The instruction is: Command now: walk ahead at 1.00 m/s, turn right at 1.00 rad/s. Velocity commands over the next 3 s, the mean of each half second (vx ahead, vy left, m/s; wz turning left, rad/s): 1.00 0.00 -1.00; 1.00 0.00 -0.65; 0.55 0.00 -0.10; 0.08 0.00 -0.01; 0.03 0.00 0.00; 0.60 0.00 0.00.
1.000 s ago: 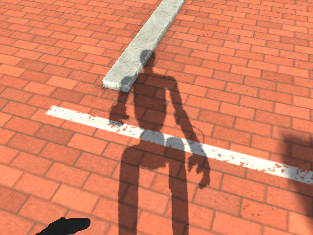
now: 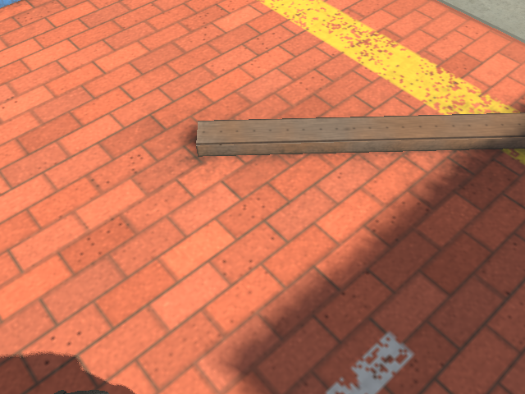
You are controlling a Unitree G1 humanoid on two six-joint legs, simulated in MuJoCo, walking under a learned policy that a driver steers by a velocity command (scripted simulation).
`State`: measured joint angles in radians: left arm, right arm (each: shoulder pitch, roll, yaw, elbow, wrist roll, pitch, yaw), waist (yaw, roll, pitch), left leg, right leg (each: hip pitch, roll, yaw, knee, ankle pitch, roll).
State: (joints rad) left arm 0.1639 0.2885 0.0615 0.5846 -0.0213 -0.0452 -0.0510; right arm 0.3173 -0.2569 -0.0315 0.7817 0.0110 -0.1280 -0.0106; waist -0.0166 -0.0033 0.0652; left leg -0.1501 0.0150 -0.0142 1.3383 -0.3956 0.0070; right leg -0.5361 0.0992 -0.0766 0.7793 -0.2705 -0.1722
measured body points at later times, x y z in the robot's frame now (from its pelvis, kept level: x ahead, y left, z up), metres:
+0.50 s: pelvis +0.44 +0.03 +0.03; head +0.46 +0.02 +0.48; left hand +0.71 +0.21 -0.06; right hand +0.40 -0.26 -0.07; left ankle +0.51 +0.16 -0.70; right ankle +0.34 -0.03 -0.58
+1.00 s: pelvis +0.77 -0.25 +0.04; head +0.77 -0.26 +0.49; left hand +0.99 -0.09 -0.08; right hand +0.70 -0.54 -0.06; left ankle +0.91 -0.11 -0.59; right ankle +0.72 -0.27 -0.70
